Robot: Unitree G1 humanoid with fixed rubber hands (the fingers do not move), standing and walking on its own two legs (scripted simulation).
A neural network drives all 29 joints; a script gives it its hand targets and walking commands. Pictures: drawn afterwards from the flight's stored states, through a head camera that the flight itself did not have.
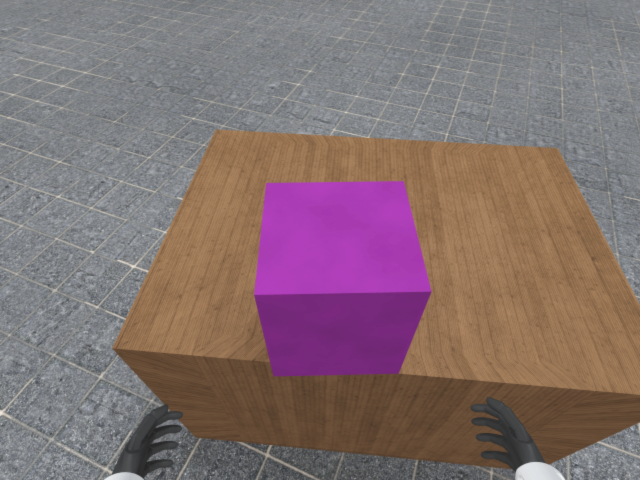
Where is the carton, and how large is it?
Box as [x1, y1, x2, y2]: [254, 181, 431, 375]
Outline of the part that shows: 403,181 266,183 254,296 273,375 398,373 431,291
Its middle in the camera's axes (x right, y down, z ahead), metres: +0.02 +0.07 +0.61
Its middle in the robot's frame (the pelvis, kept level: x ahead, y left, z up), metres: +0.40 -0.01 -0.04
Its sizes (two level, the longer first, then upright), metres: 0.210 0.200 0.250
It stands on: a pedestal, 0.59 m high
